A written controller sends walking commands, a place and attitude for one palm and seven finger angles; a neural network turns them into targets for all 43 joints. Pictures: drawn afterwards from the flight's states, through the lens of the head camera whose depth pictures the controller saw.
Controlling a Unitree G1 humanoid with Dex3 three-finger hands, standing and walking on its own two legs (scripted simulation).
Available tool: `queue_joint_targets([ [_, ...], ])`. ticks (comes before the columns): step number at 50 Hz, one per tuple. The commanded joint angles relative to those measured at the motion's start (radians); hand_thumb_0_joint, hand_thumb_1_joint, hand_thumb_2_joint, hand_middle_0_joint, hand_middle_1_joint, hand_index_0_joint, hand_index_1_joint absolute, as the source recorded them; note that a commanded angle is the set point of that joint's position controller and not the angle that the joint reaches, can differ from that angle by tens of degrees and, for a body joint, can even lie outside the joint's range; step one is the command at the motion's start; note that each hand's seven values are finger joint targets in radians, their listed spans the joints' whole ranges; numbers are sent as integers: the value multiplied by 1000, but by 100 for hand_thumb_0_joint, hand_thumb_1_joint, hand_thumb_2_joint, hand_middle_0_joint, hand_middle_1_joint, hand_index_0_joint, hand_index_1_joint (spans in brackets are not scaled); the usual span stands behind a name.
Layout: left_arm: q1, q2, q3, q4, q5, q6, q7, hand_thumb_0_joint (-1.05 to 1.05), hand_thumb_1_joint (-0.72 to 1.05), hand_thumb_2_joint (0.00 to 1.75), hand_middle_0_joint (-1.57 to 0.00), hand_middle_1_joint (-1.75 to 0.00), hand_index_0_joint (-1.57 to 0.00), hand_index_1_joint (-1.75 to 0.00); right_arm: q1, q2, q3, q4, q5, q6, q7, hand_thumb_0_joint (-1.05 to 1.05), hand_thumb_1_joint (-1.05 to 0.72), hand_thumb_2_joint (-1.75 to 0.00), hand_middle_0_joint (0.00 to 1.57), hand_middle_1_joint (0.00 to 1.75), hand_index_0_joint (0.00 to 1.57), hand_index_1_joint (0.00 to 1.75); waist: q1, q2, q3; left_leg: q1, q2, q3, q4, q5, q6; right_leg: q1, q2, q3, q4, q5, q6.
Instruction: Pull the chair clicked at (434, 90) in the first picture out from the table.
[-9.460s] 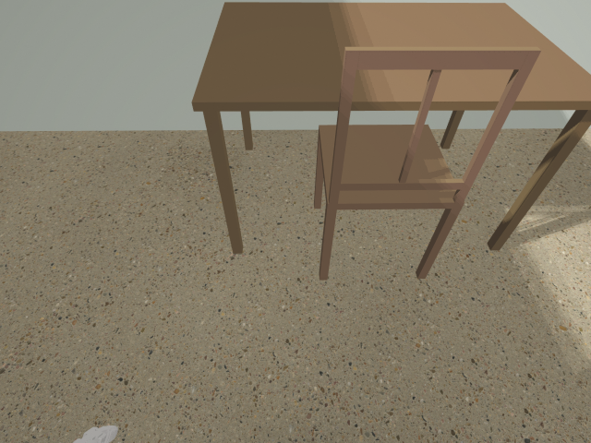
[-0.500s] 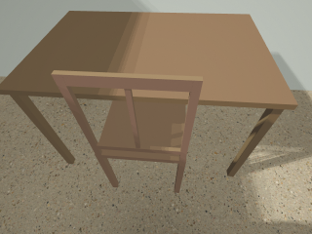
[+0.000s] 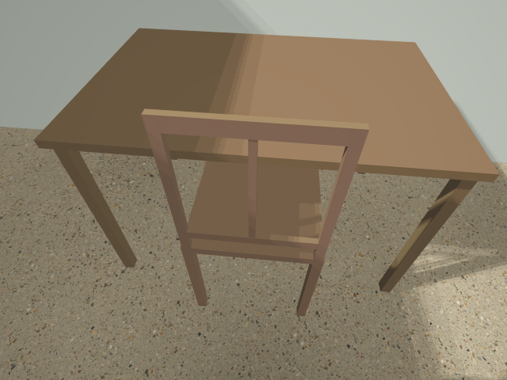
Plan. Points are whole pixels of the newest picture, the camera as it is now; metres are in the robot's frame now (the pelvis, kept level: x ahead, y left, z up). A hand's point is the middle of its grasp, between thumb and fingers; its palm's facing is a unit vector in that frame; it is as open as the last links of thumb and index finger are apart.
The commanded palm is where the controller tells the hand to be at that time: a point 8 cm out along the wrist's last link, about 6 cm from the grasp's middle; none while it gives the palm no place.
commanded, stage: come to a stop and stand still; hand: left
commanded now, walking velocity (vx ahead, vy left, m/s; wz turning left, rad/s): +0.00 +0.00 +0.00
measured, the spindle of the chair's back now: (252, 194) +0.53 +0.04 -0.07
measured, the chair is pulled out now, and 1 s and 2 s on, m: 0.00 0.00 0.00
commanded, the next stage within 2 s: look again from close up in 0.18 s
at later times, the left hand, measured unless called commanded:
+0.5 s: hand out of the picture +0.02 +0.15 -0.17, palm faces +0.03 -0.98 -0.18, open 7.4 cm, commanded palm none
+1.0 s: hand out of the picture +0.03 +0.12 -0.17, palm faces +0.04 -0.99 -0.17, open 7.4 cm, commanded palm none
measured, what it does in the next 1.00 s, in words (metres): shifts its weight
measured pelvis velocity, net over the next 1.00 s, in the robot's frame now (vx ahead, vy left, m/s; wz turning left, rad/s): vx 0.04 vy -0.04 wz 0.00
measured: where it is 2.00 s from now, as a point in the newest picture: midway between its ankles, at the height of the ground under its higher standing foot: outside the picture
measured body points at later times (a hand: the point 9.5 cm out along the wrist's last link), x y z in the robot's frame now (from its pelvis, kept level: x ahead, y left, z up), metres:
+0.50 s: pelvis +0.02 -0.01 +0.01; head +0.03 -0.02 +0.46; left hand +0.02 +0.20 -0.15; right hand +0.02 -0.23 -0.16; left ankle +0.03 +0.06 -0.74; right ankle +0.04 -0.14 -0.74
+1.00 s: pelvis +0.04 -0.04 +0.01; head +0.04 -0.04 +0.46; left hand +0.03 +0.17 -0.15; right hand +0.04 -0.26 -0.15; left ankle +0.03 +0.06 -0.74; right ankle +0.04 -0.14 -0.74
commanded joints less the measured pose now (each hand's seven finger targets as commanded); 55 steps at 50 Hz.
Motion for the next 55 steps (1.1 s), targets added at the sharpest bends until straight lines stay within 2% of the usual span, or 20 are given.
queue_joint_targets([
  [1, 19, 84, 10, -51, 9, -23, 5, 0, 90, 90, -20, -30, -20, -30, 23, -130, -27, -31, -5, -20, -4, 0, -90, -90, 20, 30, 20, 30, -8, 39, 41, -69, 194, -263, -257, -275, -41, 16, -29, 49, -58, -49, -44],
  [4, 25, 82, 9, -37, 9, -25, 6, 0, 90, 90, -20, -30, -20, -30, 33, -123, -23, -11, -4, -20, -4, 0, -90, -90, 20, 30, 20, 30, -7, 4, 58, -86, 186, -257, -258, -276, -42, 28, -35, 55, -75, -51, -45],
  [7, 26, 81, 7, -27, 8, -26, 7, 0, 90, 90, -20, -30, -20, -30, 46, -117, -20, 10, -3, -19, -5, 0, -90, -90, 20, 30, 20, 30, -7, 3, 79, -90, 184, -253, -265, -279, -43, 24, -38, 55, -87, -57, -47],
  [8, 27, 77, 7, -23, 8, -26, 7, 0, 90, 90, -20, -30, -20, -30, 50, -120, -19, 18, -4, -20, -5, 0, -90, -90, 20, 30, 20, 30, -8, 16, 78, -95, 183, -257, -270, -285, -45, 28, -38, 56, -85, -58, -46],
  [12, 30, 76, 6, -10, 7, -29, 8, 0, 90, 90, -20, -30, -20, -30, 64, -109, -16, 42, -2, -23, -6, 0, -90, -90, 20, 30, 20, 30, -3, 5, 75, -90, 180, -250, -267, -261, -45, 44, -44, 53, -94, -41, -46],
  [15, 27, 68, 3, 0, 3, -34, 9, 0, 90, 90, -20, -30, -20, -30, 79, -104, -12, 61, -3, -27, -7, 0, -90, -90, 20, 30, 20, 30, -8, 4, 46, -60, 174, -238, -248, -205, -47, 53, -50, 65, -101, -16, -48],
  [16, 25, 67, 3, 3, 2, -36, 9, 0, 90, 90, -20, -30, -20, -30, 84, -98, -11, 69, -2, -29, -7, 0, -90, -90, 20, 30, 20, 30, -7, -12, 46, -54, 172, -231, -240, -185, -47, 57, -55, 66, -108, -7, -48],
  [17, 23, 69, 3, 2, 2, -36, 9, 0, 90, 90, -20, -30, -20, -30, 85, -94, -11, 70, 0, -29, -7, 0, -90, -90, 20, 30, 20, 30, -8, -4, 51, -50, 171, -222, -239, -173, -48, 55, -55, 66, -113, -4, -49],
  [21, 16, 64, -1, 15, -3, -44, 12, 0, 90, 90, -20, -30, -20, -30, 102, -81, -2, 96, 1, -37, -9, 0, -90, -90, 20, 30, 20, 30, -12, -26, 13, 0, 163, -193, -197, -51, -51, 74, -66, 79, -119, 57, -51],
  [22, 9, 68, -1, 14, -3, -43, 13, 0, 90, 90, -20, -30, -20, -30, 101, -78, -1, 101, 3, -36, -10, 0, -90, -90, 20, 30, 20, 30, -13, -43, 33, -4, 164, -188, -195, -41, -52, 65, -65, 80, -124, 53, -51],
  [28, 13, 63, -5, 31, -7, -48, 16, 0, 90, 90, -20, -30, -20, -30, 102, -67, 6, 126, 4, -41, -13, 0, -90, -90, 20, 30, 20, 30, -13, -26, 26, 32, 160, -161, -164, 65, -55, 73, -69, 94, -132, 108, -53],
  [31, 14, 65, -8, 38, -8, -48, 17, 0, 90, 90, -20, -30, -20, -30, 100, -63, 9, 137, 5, -40, -14, 0, -90, -90, 20, 30, 20, 30, -11, -25, 26, 40, 160, -156, -163, 64, -57, 77, -70, 95, -136, 100, -51],
  [32, 12, 70, -7, 38, -7, -47, 17, 0, 90, 90, -20, -30, -20, -30, 96, -61, 8, 140, 6, -38, -14, 0, -90, -90, 20, 30, 20, 30, -10, -29, 53, 27, 159, -156, -165, 49, -57, 68, -67, 96, -144, 88, -52],
  [36, 18, 65, -9, 45, -9, -50, 17, 0, 90, 90, -20, -30, -20, -30, 96, -60, 10, 147, 4, -39, -15, 0, -90, -90, 20, 30, 20, 30, -11, -27, 24, 55, 158, -153, -156, 79, -57, 80, -70, 102, -144, 115, -54],
  [38, 17, 68, -9, 42, -8, -49, 17, 0, 90, 90, -20, -30, -20, -30, 90, -60, 10, 149, 5, -37, -15, 0, -90, -90, 20, 30, 20, 30, -10, -25, 46, 43, 156, -148, -156, 64, -59, 75, -70, 103, -153, 105, -55],
  [43, 19, 67, -10, 43, -8, -50, 17, 0, 90, 90, -20, -30, -20, -30, 90, -58, 11, 152, 6, -37, -16, 0, -90, -90, 20, 30, 20, 30, -10, -34, 52, 45, 158, -149, -161, 67, -59, 77, -70, 100, -159, 101, -55],
  [46, 26, 67, -11, 47, -10, -52, 16, 0, 90, 90, -20, -30, -20, -30, 88, -59, 12, 156, 5, -37, -17, 0, -90, -90, 20, 30, 20, 30, -9, -23, 30, 64, 158, -147, -154, 79, -61, 88, -70, 102, -162, 113, -56],
  [49, 26, 68, -10, 48, -9, -51, 17, 0, 90, 90, -20, -30, -20, -30, 86, -55, 12, 156, 5, -35, -17, 0, -90, -90, 20, 30, 20, 30, -9, -24, 52, 51, 155, -146, -157, 58, -62, 79, -70, 103, -172, 89, -56],
  [55, 36, 63, -11, 52, -10, -52, 17, 0, 90, 90, -20, -30, -20, -30, 91, -53, 12, 160, 5, -36, -18, 0, -90, -90, 20, 30, 20, 30, -9, -11, 41, 69, 159, -145, -160, 68, -62, 81, -67, 100, -171, 96, -58],
])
